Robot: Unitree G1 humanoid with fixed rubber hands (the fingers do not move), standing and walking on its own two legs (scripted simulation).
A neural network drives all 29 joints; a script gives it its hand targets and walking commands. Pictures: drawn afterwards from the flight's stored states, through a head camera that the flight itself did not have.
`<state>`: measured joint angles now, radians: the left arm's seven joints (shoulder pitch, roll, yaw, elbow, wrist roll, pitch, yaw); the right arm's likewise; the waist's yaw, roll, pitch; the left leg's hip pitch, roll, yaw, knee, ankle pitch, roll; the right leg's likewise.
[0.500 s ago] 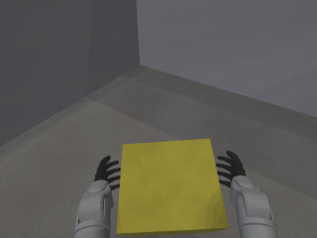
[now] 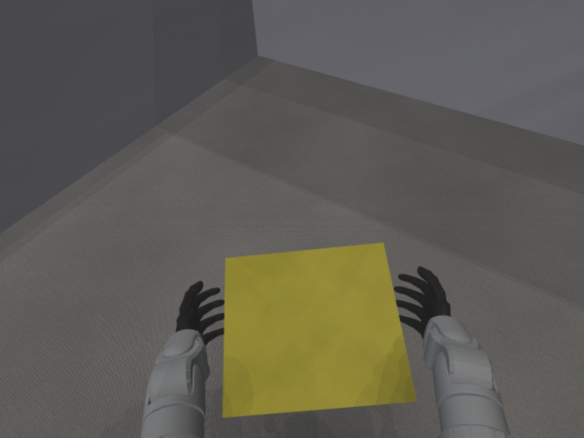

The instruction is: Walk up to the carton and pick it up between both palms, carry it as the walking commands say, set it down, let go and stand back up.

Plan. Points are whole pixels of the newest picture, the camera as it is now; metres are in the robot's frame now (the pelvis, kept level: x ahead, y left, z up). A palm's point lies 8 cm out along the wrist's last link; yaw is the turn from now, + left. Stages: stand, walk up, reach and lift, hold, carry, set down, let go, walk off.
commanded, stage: set down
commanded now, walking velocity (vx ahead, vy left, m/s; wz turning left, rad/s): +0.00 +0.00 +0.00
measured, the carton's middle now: (312, 331) +0.32 -0.01 -0.11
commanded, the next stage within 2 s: none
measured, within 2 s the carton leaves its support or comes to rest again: neither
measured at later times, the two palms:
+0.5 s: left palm (219, 349) +0.31 +0.15 -0.14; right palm (414, 337) +0.31 -0.19 -0.14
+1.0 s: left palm (233, 341) +0.35 +0.14 -0.21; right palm (404, 331) +0.35 -0.20 -0.21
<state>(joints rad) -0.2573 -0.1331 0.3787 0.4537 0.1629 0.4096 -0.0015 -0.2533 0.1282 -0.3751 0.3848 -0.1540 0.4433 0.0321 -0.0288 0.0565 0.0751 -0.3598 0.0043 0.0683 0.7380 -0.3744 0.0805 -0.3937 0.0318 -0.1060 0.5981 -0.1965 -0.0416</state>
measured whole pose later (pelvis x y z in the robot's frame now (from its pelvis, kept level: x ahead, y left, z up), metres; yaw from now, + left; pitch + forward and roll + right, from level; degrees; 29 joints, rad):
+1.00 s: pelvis -0.06 -0.03 -0.13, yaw +3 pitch +31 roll +0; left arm -0.69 -0.03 0.33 0.53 0.14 0.23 0.12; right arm -0.66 0.05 -0.34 0.41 -0.15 0.27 -0.16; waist -0.03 0.05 0.02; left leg -1.44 -0.03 0.07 1.34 -0.44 0.08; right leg -1.50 -0.01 -0.07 1.26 -0.31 -0.05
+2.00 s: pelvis -0.12 -0.03 -0.27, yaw +4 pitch +25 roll +0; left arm -1.26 0.16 0.26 0.68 -0.01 0.29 0.25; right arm -1.22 -0.20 -0.31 0.58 -0.02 0.33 -0.21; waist -0.03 0.05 0.53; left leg -1.80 -0.03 0.08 1.86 -0.50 0.08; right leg -1.85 -0.01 -0.07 1.77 -0.35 -0.05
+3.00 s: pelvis -0.09 -0.04 -0.36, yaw +5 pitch +31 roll +0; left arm -1.45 0.27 0.11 0.98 -0.07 0.22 0.15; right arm -1.40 -0.41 -0.09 0.99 0.12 0.20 -0.15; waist -0.03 0.05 0.52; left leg -2.09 -0.03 0.09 2.16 -0.61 0.08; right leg -2.17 0.00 -0.07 2.07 -0.45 -0.05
